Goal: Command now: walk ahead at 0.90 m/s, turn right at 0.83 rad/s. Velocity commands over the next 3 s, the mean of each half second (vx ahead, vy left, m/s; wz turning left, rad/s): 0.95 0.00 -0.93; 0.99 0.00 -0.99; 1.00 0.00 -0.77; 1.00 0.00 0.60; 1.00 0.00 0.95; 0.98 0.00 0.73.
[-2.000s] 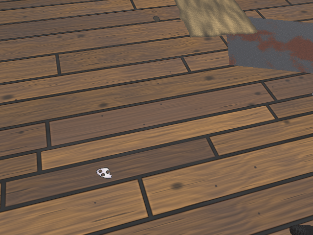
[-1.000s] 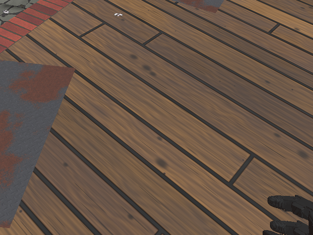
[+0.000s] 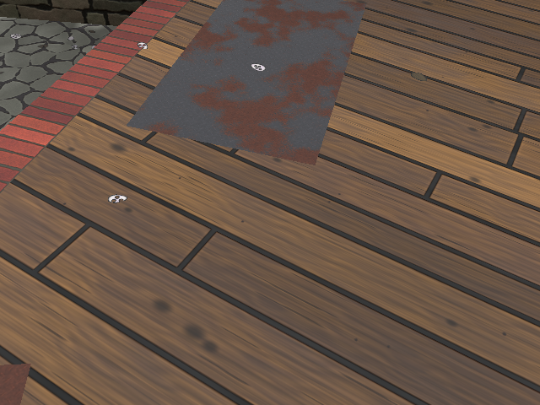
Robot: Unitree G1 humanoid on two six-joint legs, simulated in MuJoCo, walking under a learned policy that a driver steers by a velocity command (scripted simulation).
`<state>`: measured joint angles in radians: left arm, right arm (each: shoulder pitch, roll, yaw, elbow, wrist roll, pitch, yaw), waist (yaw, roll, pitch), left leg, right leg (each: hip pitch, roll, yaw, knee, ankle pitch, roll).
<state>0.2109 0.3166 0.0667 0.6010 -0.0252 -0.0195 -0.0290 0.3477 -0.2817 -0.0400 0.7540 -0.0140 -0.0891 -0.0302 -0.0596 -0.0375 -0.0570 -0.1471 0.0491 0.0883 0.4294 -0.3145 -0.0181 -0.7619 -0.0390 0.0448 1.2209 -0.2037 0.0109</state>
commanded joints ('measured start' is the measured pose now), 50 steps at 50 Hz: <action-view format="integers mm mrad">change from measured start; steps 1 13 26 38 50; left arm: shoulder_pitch -62 48 88 286 -85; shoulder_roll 39 139 94 -31 29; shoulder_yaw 7 43 23 -31 -4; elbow -87 -61 11 -10 -80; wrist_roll -3 -37 -1 -70 -14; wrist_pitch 7 -2 -62 -39 13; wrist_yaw -6 -47 35 35 -7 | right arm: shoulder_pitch -27 -14 -306 85 -78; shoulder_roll -134 -297 -86 -252 -125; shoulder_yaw -33 -81 0 -83 -49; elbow -51 0 -213 -159 -40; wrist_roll -16 19 -12 -4 -8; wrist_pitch -20 39 -48 -39 -33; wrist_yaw -1 15 30 44 17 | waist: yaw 10 199 54 -18 52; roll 122 237 22 538 76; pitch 148 38 193 -282 202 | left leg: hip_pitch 87 222 -411 599 38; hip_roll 236 252 34 382 199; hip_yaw -153 200 -151 -1110 -51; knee -273 184 454 -198 -302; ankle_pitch -35 1392 234 -714 183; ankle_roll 124 88 -58 175 119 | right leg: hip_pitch -254 439 318 -86 -86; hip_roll -77 116 28 72 -110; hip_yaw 31 -275 279 152 20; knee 90 -400 -1035 304 -33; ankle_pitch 118 -37 -21 -281 165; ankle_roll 33 -177 -320 -70 -57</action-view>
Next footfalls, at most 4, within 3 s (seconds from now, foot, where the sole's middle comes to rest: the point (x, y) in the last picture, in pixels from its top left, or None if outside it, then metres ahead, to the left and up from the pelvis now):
0.28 right None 0.35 -0.20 -0.78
0.72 left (325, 308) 0.82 -0.20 -0.78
1.22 right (481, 295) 0.85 -0.67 -0.78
1.68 left None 1.11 -1.10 -0.78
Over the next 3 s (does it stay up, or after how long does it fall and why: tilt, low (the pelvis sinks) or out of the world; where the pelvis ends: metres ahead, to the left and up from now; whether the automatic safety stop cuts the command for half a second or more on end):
stays up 1.72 -1.77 -0.02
